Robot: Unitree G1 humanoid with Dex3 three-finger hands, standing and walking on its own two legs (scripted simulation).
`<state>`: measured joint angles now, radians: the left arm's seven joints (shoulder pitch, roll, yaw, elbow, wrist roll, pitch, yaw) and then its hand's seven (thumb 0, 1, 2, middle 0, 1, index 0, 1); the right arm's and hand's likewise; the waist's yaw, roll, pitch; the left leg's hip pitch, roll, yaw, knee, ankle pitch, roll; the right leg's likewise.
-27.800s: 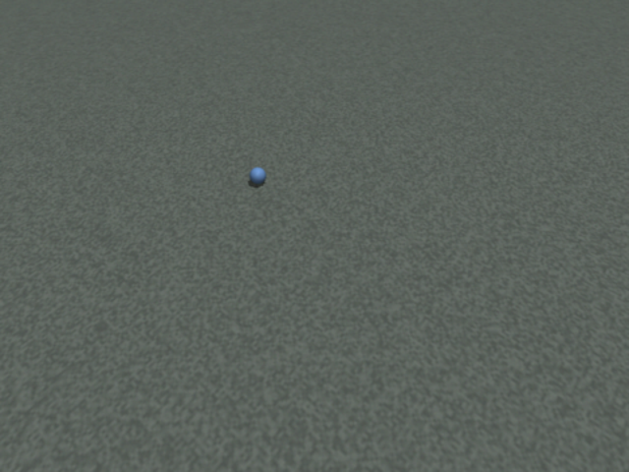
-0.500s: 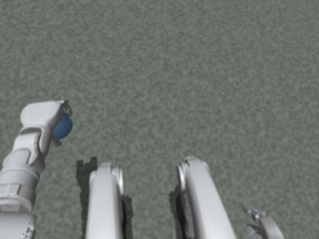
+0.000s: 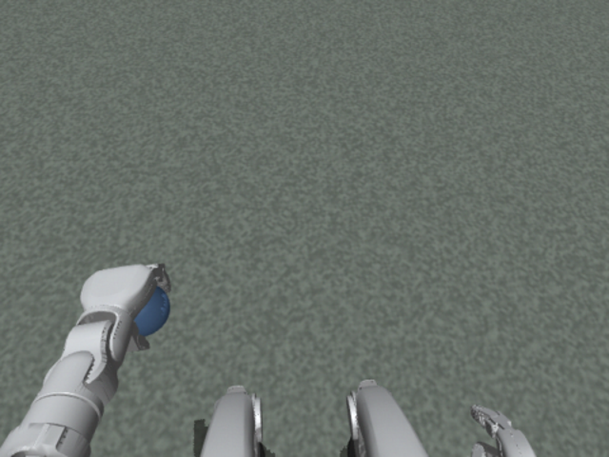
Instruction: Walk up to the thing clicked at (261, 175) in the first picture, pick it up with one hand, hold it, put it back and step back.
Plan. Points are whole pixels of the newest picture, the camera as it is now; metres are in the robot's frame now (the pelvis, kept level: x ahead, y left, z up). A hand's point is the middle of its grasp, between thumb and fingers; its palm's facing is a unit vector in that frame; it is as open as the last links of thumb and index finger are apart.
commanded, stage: lift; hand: left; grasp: from above
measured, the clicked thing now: (141, 309) +0.36 +0.23 -0.08
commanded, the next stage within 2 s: hold in 0.56 s
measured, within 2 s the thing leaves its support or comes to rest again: neither
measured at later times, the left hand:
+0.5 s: hand (119, 280) +0.36 +0.22 +0.02, palm faces -0.44 -0.07 -0.89, open 9.9 cm
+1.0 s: hand (103, 248) +0.37 +0.22 +0.08, palm faces -0.45 -0.05 -0.89, open 9.9 cm
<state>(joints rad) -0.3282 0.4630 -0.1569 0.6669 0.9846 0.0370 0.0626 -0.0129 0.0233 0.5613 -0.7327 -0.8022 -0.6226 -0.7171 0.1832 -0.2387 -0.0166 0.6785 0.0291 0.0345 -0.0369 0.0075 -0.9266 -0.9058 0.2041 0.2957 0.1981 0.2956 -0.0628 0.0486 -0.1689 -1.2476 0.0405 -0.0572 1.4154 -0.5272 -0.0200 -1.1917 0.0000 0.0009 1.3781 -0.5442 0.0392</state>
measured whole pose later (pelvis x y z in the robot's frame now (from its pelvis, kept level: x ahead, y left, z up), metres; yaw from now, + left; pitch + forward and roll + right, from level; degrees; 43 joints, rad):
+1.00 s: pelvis +0.06 +0.00 +0.13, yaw -1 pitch +6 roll +0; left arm -0.29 0.39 -0.21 0.73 0.99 0.03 0.03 -0.02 0.00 0.60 -0.74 -0.80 -0.63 -0.72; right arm 0.23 -0.26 -0.05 0.70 0.05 0.04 -0.03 0.01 -0.92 -0.90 0.20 0.30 0.20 0.30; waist -0.03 0.04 -0.07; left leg -0.47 0.04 0.02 0.69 -0.33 -0.01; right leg -0.45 -0.02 0.05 0.68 -0.34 0.04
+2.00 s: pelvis +0.05 +0.00 +0.15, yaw -1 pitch +1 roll +0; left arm -0.23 0.40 -0.22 0.57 0.98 0.03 -0.07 -0.01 0.00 0.60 -0.74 -0.81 -0.63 -0.72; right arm 0.17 -0.26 -0.03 0.67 0.07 0.07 -0.05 0.01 -0.91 -0.90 0.20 0.29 0.20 0.29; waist 0.01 0.06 -0.02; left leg -0.29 0.03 0.03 0.50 -0.24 -0.02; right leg -0.28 -0.02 0.05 0.52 -0.26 0.03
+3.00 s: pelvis +0.05 -0.01 +0.14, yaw +0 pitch +4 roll +0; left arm -0.28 0.37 -0.22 0.77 1.05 -0.03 0.08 -0.01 0.02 0.57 -0.72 -0.81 -0.61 -0.72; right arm 0.15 -0.25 -0.03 0.67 0.05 0.08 -0.04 0.01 -0.91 -0.90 0.20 0.30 0.20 0.30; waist -0.02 0.02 -0.01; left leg -0.41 0.03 0.01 0.59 -0.25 -0.02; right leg -0.40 -0.02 0.04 0.60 -0.28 0.03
